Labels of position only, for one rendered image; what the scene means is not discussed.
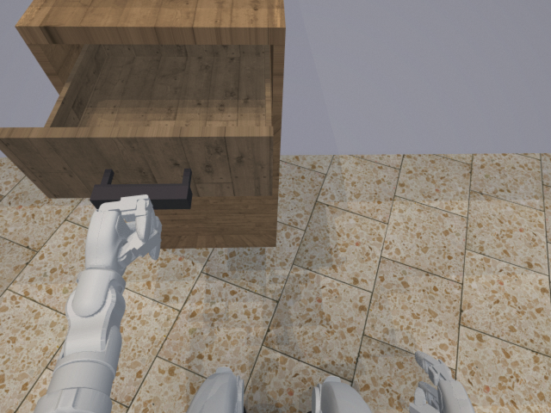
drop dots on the robot left shin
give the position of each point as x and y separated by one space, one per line
224 370

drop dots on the robot right hand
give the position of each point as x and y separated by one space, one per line
450 395

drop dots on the left robot forearm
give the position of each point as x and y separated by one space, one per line
84 373

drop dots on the robot left hand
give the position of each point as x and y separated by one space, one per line
108 231

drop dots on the robot right shin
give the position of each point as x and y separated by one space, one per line
332 378

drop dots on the cabinet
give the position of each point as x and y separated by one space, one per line
55 31

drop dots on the robot shin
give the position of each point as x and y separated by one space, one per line
332 378
224 370

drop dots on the handle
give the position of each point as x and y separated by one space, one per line
162 196

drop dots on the drawer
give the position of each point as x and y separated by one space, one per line
147 112

